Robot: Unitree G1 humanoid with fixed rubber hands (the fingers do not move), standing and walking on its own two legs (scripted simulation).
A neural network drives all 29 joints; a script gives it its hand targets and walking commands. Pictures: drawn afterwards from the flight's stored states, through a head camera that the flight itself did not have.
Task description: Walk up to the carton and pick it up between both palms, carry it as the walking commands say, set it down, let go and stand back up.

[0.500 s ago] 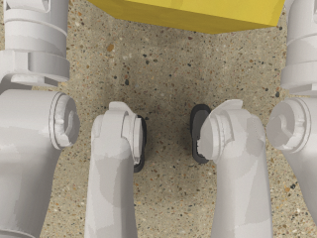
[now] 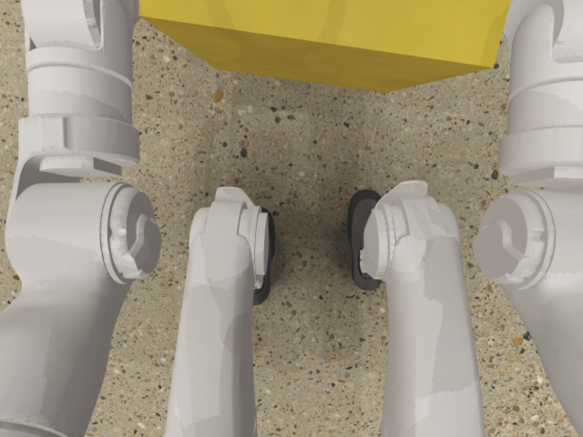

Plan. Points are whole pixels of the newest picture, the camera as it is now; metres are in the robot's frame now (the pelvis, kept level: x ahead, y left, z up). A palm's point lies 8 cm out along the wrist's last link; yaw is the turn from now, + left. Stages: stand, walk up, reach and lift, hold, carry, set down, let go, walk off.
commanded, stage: reach and lift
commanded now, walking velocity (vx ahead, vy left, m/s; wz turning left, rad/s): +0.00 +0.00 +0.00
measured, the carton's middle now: out of the picture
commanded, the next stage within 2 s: none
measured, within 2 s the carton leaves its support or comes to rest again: neither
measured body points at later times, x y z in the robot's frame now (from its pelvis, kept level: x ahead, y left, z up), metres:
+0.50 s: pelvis -0.01 +0.00 +0.05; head +0.33 -0.01 +0.34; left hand +0.56 +0.16 -0.03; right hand +0.55 -0.19 -0.05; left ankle +0.14 +0.12 -0.43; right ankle +0.17 -0.11 -0.43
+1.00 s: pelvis +0.00 +0.00 +0.11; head +0.31 -0.01 +0.42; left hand +0.54 +0.16 +0.03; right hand +0.52 -0.18 +0.01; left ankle +0.14 +0.12 -0.43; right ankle +0.17 -0.11 -0.43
